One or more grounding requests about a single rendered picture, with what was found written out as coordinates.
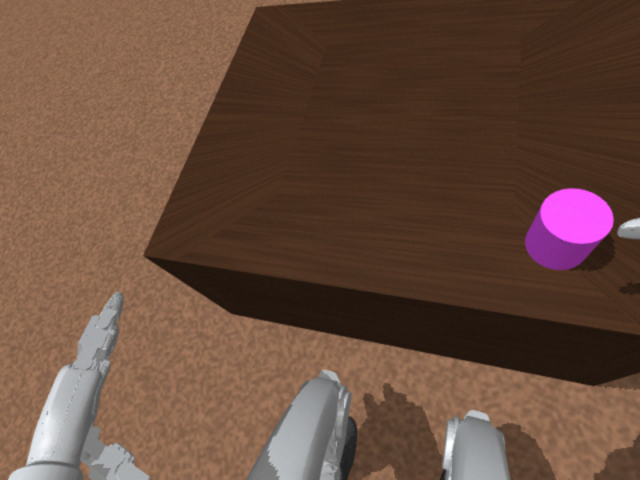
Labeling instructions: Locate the can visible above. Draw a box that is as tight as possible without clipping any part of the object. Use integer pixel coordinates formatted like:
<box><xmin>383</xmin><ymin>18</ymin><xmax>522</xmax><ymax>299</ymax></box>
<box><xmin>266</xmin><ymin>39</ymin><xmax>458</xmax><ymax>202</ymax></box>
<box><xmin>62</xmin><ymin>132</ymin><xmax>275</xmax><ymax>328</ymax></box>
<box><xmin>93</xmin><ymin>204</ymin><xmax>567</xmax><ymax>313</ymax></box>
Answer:
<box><xmin>525</xmin><ymin>188</ymin><xmax>614</xmax><ymax>270</ymax></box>

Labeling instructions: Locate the left robot hand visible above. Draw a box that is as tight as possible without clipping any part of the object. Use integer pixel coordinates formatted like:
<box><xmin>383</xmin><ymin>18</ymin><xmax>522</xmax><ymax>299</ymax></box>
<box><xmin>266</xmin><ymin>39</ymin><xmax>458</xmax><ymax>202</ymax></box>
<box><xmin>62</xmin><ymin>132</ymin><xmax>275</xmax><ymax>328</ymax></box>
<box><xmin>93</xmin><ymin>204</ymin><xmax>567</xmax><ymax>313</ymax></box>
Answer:
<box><xmin>26</xmin><ymin>292</ymin><xmax>152</xmax><ymax>480</ymax></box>

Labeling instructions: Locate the left robot foot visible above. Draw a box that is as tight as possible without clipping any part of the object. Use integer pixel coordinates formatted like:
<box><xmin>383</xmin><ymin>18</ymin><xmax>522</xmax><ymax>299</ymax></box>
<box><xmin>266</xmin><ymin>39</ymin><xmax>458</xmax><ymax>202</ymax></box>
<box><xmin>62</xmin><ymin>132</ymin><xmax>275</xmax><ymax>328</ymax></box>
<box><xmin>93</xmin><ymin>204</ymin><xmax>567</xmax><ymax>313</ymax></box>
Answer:
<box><xmin>339</xmin><ymin>416</ymin><xmax>357</xmax><ymax>480</ymax></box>

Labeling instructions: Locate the left robot arm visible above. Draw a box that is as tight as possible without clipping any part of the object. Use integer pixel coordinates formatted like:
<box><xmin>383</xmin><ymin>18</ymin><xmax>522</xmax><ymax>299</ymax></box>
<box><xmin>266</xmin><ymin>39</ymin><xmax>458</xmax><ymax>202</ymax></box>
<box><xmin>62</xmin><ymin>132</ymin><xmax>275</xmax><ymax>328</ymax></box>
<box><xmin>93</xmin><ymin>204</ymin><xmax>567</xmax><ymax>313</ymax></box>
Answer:
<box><xmin>8</xmin><ymin>461</ymin><xmax>83</xmax><ymax>480</ymax></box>

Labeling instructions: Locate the right robot hand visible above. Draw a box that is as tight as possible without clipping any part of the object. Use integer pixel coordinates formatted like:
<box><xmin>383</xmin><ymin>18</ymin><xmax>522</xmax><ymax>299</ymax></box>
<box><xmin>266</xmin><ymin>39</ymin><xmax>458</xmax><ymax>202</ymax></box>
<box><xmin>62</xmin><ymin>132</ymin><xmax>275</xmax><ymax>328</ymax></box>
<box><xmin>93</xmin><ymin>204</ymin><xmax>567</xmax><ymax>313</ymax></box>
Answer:
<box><xmin>617</xmin><ymin>218</ymin><xmax>640</xmax><ymax>239</ymax></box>

